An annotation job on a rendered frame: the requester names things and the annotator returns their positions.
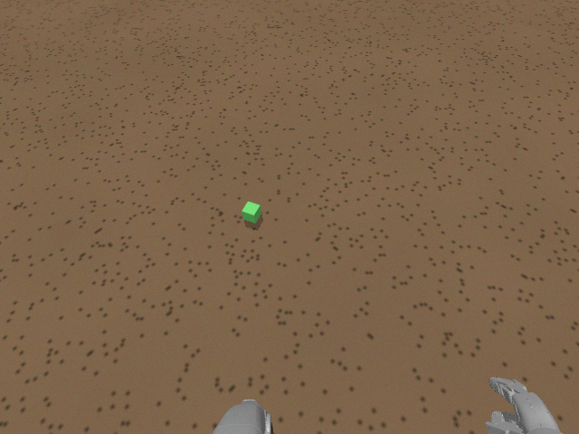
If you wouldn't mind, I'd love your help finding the right robot hand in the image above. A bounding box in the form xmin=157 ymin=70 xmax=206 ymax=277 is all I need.
xmin=486 ymin=377 xmax=560 ymax=434

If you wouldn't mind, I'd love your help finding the cube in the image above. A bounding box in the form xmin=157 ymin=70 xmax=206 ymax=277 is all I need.
xmin=242 ymin=202 xmax=261 ymax=223

